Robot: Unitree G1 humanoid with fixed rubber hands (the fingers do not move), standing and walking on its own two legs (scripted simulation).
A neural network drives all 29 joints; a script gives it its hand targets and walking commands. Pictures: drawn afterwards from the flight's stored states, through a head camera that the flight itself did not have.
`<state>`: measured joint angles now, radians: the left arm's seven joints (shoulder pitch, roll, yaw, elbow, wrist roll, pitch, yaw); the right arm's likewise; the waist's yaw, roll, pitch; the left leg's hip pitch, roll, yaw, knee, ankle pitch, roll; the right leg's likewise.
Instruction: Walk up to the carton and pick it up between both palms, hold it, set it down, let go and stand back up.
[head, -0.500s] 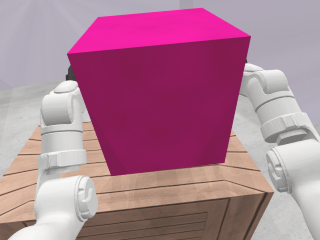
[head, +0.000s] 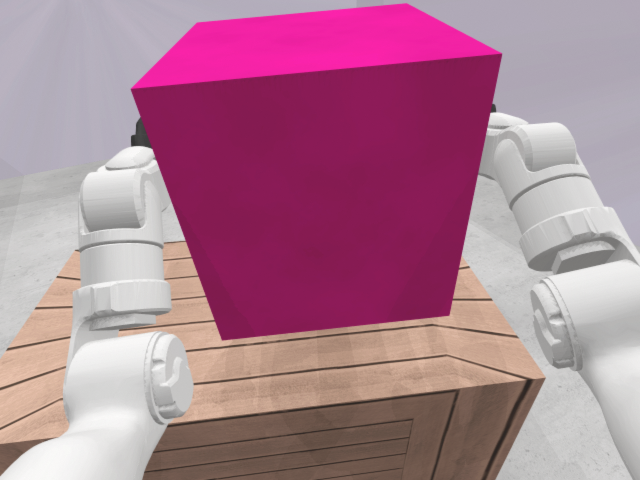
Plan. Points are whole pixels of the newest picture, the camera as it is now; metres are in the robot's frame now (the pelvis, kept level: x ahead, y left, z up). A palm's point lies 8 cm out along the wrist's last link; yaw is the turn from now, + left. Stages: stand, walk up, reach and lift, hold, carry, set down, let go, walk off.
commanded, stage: hold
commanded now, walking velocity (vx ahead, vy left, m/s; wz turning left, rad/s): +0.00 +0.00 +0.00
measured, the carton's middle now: (318, 163) +0.41 +0.00 +0.27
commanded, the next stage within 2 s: none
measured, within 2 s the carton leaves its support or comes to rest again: neither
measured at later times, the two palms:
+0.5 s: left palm (151, 168) +0.37 +0.19 +0.30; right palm (472, 137) +0.38 -0.18 +0.31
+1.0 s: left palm (150, 171) +0.36 +0.18 +0.30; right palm (477, 142) +0.37 -0.18 +0.31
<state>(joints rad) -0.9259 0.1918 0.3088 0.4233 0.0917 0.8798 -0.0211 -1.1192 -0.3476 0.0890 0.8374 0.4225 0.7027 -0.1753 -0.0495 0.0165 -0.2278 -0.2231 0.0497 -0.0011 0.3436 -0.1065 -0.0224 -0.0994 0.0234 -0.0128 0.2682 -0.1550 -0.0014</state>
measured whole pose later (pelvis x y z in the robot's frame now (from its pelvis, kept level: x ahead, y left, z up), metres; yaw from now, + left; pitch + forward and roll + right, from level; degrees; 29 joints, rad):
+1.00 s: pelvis +0.00 +0.00 +0.00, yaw +0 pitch -1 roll -1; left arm -0.90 0.18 0.31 0.40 0.09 0.89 -0.01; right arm -1.09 -0.34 0.06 0.82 0.41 0.71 -0.18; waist -0.05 0.02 -0.24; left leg -0.23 0.05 -0.01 0.35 -0.11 -0.02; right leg -0.11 0.02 -0.01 0.28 -0.16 0.00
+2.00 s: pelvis +0.00 +0.00 +0.00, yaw +0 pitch -1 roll -1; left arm -0.89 0.17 0.33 0.37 0.10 0.89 -0.02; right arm -1.07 -0.34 0.07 0.78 0.43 0.72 -0.19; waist -0.05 0.02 -0.24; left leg -0.21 0.05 -0.01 0.34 -0.11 -0.03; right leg -0.09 0.03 -0.01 0.27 -0.16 0.00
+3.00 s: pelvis +0.01 +0.00 +0.00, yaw +0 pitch +0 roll -1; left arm -0.87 0.17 0.31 0.33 0.08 0.90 0.00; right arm -1.05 -0.35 0.09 0.74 0.44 0.72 -0.19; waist -0.05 0.02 -0.24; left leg -0.23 0.05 -0.01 0.35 -0.12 -0.03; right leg -0.10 0.03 -0.01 0.27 -0.16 0.00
